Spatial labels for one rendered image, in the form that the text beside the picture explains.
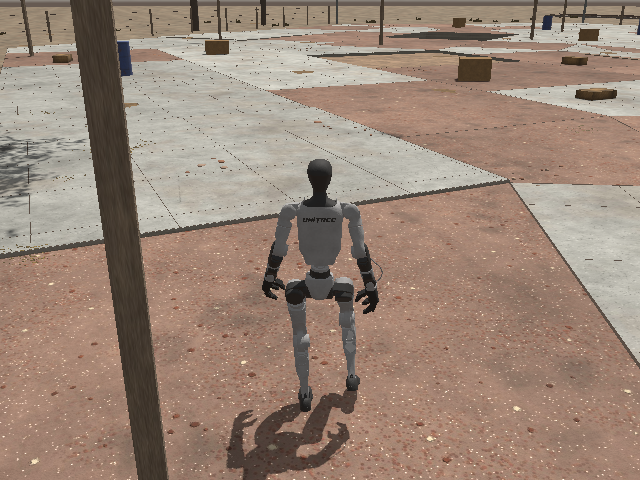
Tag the robot left hand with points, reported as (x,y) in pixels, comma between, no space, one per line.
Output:
(274,285)

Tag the right robot upper arm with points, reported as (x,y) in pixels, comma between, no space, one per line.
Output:
(351,212)

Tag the robot head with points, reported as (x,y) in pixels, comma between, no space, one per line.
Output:
(319,173)

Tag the left robot upper arm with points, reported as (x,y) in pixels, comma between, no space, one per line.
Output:
(288,212)

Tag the robot left forearm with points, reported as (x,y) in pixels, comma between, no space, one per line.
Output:
(273,265)

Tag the robot right forearm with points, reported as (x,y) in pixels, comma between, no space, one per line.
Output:
(366,271)

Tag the robot right hand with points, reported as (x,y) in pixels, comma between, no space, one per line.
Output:
(372,299)

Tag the right robot shin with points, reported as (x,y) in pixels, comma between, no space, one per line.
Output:
(349,345)

